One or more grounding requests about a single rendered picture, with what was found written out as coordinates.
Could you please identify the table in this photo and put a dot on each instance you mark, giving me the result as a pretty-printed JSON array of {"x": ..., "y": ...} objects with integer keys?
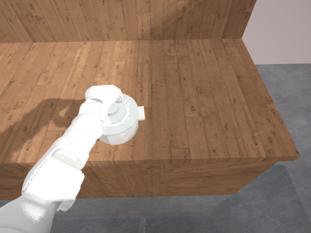
[{"x": 210, "y": 128}]

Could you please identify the robot left upper arm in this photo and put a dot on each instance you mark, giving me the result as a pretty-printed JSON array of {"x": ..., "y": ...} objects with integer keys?
[{"x": 53, "y": 188}]

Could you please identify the robot left hand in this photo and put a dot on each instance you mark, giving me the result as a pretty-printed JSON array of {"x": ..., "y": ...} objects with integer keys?
[{"x": 108, "y": 92}]

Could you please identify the lid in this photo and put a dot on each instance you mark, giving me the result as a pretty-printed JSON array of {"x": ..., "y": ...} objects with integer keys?
[{"x": 124, "y": 119}]

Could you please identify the knob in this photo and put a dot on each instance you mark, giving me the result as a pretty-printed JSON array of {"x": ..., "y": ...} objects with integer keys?
[{"x": 113, "y": 109}]

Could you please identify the pot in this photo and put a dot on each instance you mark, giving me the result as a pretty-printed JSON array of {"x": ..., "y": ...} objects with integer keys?
[{"x": 126, "y": 136}]

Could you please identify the left robot forearm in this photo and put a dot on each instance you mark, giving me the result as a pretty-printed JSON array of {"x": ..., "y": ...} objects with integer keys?
[{"x": 79, "y": 138}]

